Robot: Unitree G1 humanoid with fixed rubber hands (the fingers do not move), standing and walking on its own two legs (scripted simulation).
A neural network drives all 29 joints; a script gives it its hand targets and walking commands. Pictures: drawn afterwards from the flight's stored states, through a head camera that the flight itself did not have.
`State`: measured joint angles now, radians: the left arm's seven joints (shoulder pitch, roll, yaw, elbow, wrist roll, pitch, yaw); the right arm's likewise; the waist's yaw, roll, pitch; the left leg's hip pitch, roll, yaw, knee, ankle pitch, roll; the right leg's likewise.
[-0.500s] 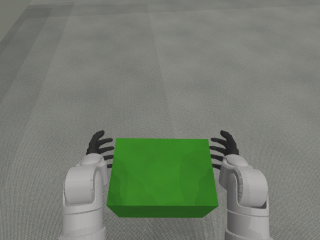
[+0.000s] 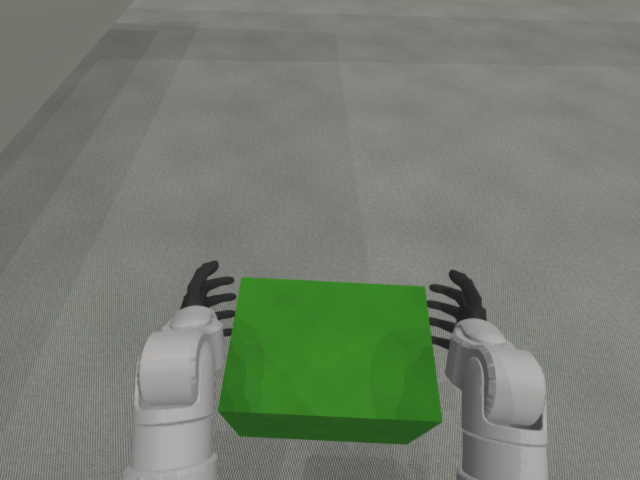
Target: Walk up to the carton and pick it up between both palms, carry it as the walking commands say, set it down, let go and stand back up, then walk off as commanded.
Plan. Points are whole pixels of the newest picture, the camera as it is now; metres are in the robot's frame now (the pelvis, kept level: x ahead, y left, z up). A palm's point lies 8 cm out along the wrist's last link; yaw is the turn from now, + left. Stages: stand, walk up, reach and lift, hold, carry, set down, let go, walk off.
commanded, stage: carry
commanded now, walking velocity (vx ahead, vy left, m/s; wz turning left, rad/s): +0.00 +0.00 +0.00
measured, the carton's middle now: (328, 364) +0.28 +0.00 -0.02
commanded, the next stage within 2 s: none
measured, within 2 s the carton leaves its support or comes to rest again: neither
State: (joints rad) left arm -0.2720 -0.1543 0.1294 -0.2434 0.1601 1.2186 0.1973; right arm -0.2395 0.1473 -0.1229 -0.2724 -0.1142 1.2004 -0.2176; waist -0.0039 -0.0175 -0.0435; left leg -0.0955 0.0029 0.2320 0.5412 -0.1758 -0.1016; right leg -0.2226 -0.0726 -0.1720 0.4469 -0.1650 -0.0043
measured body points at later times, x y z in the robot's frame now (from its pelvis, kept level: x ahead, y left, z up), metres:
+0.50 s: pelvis +0.12 +0.01 -0.02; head +0.15 +0.00 +0.42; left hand +0.42 +0.17 +0.04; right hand +0.42 -0.15 +0.04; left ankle +0.05 +0.13 -0.73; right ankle +0.17 -0.04 -0.76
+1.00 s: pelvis +0.18 +0.05 -0.02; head +0.15 +0.05 +0.43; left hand +0.48 +0.20 +0.03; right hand +0.47 -0.11 +0.03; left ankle +0.13 +0.15 -0.76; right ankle +0.17 -0.04 -0.76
